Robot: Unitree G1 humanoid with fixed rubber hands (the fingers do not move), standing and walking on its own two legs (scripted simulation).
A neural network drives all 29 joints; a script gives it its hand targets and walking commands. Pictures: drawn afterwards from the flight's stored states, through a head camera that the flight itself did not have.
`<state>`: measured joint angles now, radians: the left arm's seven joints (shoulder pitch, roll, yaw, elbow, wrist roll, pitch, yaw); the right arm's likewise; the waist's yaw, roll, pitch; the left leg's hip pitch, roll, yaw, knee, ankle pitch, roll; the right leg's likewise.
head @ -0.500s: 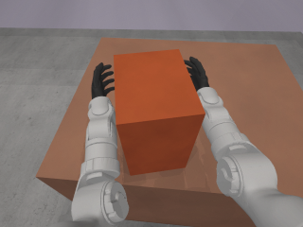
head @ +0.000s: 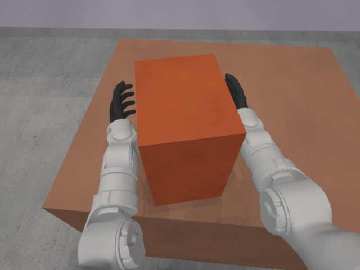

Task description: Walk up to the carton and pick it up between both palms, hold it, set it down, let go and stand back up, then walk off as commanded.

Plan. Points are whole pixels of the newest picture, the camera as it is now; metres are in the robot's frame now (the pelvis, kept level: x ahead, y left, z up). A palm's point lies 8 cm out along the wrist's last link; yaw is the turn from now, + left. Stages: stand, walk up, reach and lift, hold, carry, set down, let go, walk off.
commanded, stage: set down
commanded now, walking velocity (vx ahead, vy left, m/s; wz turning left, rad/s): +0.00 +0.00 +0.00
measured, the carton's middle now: (182, 135) +0.38 +0.06 +0.07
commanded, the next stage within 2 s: none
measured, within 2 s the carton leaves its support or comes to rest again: neither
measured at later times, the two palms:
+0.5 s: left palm (116, 146) +0.32 +0.19 +0.09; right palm (270, 119) +0.41 -0.12 +0.11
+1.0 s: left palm (112, 168) +0.27 +0.19 +0.09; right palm (282, 152) +0.34 -0.15 +0.10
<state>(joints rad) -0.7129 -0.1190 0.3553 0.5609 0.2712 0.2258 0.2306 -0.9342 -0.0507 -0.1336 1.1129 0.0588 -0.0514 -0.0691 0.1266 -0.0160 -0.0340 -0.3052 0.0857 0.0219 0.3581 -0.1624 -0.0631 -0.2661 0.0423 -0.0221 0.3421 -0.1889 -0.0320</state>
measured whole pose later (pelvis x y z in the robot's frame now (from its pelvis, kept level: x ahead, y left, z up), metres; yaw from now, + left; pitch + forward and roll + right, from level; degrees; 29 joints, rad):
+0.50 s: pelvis -0.02 +0.00 +0.00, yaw +0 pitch +5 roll -1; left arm -0.45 -0.09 0.22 0.25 0.18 0.38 0.23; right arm -0.77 -0.21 0.04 0.85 0.25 0.03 -0.06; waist 0.09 -0.02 -0.03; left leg -0.32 0.10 0.02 0.36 -0.13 -0.07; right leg -0.28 0.06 -0.02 0.34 -0.16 -0.04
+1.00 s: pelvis -0.05 +0.00 +0.00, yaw +0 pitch +3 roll -1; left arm -0.29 -0.06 0.13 0.06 0.13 0.49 0.24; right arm -0.52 -0.21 0.04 0.59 0.25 0.09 -0.01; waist 0.06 -0.02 -0.03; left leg -0.31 0.10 0.02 0.36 -0.11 -0.06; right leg -0.28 0.06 -0.02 0.35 -0.13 -0.04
